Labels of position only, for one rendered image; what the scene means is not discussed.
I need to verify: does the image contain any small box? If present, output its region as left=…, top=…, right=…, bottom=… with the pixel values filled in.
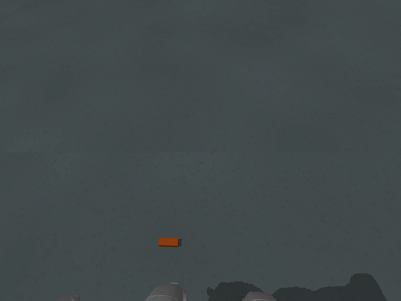
left=158, top=238, right=179, bottom=247

